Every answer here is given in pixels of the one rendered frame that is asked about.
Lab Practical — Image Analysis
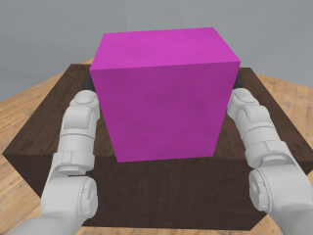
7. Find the pedestal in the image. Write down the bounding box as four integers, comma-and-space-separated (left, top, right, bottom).
2, 64, 313, 231

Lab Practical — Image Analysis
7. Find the carton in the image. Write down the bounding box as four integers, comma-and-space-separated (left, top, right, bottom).
89, 27, 241, 163

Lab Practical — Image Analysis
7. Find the robot left forearm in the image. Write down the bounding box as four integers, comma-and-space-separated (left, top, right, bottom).
40, 90, 100, 214

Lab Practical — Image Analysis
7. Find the robot right upper arm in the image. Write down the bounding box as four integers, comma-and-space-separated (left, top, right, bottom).
248, 164, 313, 235

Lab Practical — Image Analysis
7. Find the robot right forearm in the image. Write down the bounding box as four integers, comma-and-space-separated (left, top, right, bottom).
227, 88, 313, 199

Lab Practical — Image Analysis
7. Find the robot left hand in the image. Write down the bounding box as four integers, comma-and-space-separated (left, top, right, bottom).
81, 71, 96, 93

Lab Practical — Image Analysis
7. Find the robot right hand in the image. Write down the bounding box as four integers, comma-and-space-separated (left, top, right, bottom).
233, 71, 244, 90

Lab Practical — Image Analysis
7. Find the robot left upper arm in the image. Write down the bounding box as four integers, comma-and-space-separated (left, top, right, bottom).
7, 175, 98, 235

